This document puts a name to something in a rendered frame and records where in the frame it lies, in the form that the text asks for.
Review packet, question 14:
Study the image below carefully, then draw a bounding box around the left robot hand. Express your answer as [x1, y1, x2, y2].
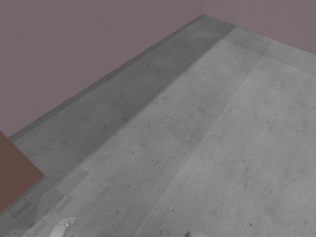
[48, 217, 78, 237]

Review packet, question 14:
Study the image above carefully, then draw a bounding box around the cabinet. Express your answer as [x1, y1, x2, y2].
[0, 130, 44, 212]

